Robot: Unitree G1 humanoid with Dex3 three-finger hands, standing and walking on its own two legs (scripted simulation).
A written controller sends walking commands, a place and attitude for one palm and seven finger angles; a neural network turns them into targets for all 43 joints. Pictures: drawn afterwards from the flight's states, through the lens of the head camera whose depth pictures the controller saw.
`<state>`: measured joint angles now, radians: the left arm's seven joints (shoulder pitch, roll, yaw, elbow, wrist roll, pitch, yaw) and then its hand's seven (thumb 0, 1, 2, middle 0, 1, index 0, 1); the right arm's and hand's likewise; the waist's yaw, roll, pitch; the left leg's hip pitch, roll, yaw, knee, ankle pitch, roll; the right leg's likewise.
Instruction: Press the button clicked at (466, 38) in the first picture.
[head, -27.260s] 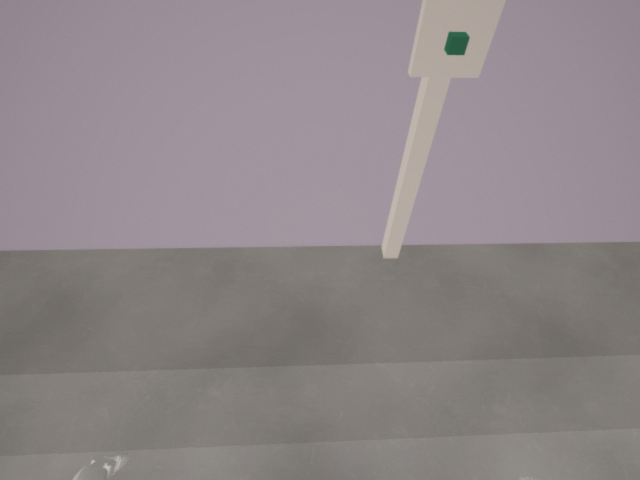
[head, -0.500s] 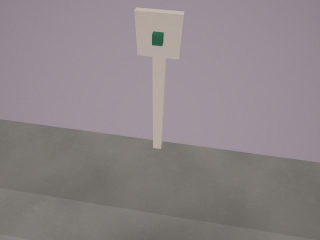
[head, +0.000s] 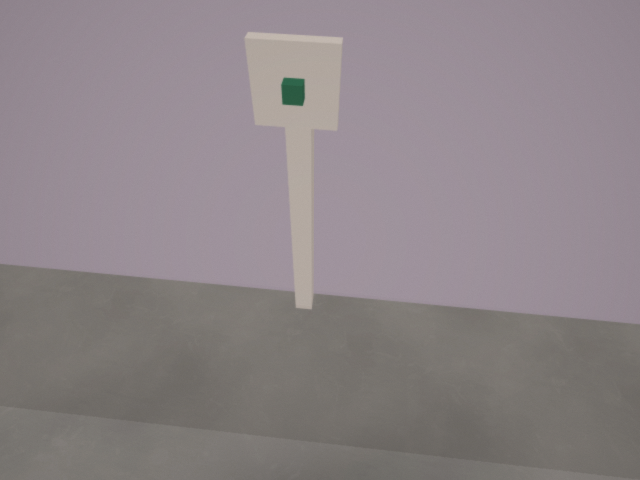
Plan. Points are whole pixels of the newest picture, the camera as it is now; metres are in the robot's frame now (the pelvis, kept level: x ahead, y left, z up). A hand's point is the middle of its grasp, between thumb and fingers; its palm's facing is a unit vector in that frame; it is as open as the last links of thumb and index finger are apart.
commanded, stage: let the arm hang, fingers relaxed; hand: left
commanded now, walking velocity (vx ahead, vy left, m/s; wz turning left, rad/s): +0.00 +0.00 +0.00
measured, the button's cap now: (293, 90) +0.78 +0.09 +0.10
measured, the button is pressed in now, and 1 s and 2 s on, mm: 0 0 0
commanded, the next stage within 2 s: stand and wait in 0.08 s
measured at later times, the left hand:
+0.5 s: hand out of the picture +0.00 +0.16 -0.17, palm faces +0.05 -0.98 -0.19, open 7.4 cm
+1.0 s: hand out of the picture +0.03 +0.15 -0.17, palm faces +0.03 -0.98 -0.19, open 7.4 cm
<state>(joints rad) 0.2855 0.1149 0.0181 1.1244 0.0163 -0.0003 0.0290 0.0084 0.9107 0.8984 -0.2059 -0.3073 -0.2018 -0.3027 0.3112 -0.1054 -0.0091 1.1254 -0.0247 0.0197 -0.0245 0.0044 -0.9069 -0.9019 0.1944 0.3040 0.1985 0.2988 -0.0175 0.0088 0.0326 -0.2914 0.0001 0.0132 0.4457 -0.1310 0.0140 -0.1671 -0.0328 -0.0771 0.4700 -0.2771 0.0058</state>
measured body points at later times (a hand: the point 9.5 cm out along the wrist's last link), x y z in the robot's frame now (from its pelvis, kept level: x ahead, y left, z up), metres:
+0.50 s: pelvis +0.02 -0.01 +0.00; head +0.04 -0.01 +0.45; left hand +0.00 +0.21 -0.16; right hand +0.01 -0.23 -0.16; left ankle +0.07 +0.11 -0.74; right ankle -0.01 -0.12 -0.74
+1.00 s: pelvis +0.03 -0.02 +0.00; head +0.05 -0.02 +0.45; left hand +0.03 +0.20 -0.16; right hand +0.03 -0.24 -0.16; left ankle +0.07 +0.11 -0.74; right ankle -0.01 -0.12 -0.74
